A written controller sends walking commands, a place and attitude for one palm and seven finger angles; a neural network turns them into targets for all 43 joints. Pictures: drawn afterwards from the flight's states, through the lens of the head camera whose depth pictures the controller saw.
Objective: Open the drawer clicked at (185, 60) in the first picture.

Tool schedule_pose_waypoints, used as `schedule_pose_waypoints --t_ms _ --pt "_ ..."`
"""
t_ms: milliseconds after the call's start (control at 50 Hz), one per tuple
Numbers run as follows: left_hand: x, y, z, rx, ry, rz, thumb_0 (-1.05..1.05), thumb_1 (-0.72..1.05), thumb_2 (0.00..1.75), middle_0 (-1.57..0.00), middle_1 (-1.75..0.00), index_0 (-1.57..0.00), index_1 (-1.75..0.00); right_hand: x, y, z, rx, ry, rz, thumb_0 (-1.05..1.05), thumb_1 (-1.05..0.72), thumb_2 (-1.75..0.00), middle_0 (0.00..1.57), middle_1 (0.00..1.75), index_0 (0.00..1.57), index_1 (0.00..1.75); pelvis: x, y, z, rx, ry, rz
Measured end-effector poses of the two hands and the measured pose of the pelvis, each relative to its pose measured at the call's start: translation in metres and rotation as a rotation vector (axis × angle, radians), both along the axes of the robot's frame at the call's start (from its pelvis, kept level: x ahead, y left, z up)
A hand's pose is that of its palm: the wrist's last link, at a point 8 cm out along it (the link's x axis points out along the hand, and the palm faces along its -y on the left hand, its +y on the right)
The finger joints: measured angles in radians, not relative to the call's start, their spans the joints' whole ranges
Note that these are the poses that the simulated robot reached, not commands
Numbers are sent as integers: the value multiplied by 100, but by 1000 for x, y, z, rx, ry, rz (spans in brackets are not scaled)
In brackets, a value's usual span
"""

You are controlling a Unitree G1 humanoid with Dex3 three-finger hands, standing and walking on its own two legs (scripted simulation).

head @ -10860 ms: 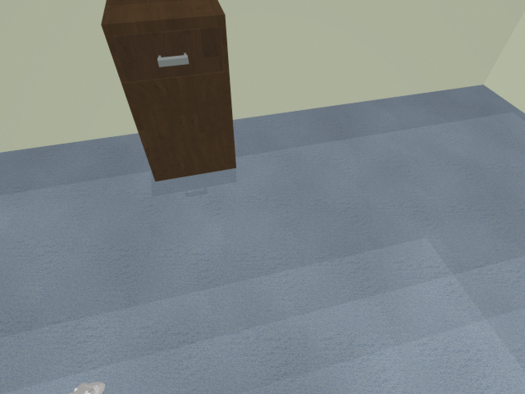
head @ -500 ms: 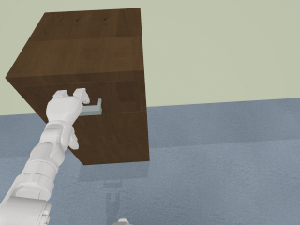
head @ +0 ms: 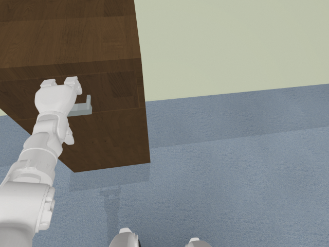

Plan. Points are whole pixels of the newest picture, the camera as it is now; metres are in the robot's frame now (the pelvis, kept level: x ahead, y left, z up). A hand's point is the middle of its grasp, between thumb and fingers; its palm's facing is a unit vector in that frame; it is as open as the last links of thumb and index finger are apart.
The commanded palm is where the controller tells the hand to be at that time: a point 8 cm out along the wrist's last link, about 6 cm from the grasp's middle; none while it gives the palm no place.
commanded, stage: move the hooked fingers above the handle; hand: left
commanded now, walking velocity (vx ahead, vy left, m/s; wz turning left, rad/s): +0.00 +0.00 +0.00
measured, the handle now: (71, 104) +0.53 +0.26 -0.05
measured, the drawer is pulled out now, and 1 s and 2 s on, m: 0.00 0.00 0.00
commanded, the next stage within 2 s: lower the fingers behind the handle in 0.68 s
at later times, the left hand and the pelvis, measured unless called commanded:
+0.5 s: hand (66, 109) +0.47 +0.25 +0.01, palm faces -0.05 -0.04 -1.00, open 13.8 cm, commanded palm +0.46 +0.24 +0.07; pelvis +0.00 +0.01 +0.00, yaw +0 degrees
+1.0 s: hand (67, 115) +0.46 +0.24 +0.00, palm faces -0.08 -0.04 -1.00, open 13.8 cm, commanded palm +0.45 +0.24 +0.05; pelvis +0.00 +0.00 +0.00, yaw +0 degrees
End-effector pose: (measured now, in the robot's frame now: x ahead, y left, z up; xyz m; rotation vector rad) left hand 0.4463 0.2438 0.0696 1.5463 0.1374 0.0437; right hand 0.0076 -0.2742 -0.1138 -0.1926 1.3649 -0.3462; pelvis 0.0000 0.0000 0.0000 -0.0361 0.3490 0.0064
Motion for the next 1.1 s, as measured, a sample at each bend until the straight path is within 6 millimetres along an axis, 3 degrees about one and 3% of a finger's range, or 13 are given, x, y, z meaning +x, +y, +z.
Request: schedule_pose_waypoints --t_ms 140,240,660,840,1100 --pt "9 7 -5 -3 6 6 0 -49 31 -32 -120 -32 -120 -22 6 -1 -1 57 -30 0 -91 -90 20 30 21 30 0 4 -3 -7 22 -9" --pt "9 7 -4 -9 1 -4 0 -49 31 -32 -120 -32 -120 -27 12 -1 10 77 -36 0 -91 -90 20 30 21 30 1 7 -2 -9 21 -9" --pt "7 3 -2 -12 6 2 0 -49 31 -32 -120 -32 -120 7 12 1 10 -6 6 0 -91 -90 20 30 21 30 3 7 1 -8 9 -3" --pt "0 1 -1 -8 -3 -3 0 -49 31 -32 -120 -32 -120 9 8 0 17 -3 5 0 -91 -90 20 30 21 30 5 4 2 -5 0 -1" --pt "-3 3 -19 -15 10 -10 0 -49 30 -32 -120 -32 -120 4 2 -7 3 10 6 0 -91 -90 20 30 21 30 2 0 -7 -6 26 -2"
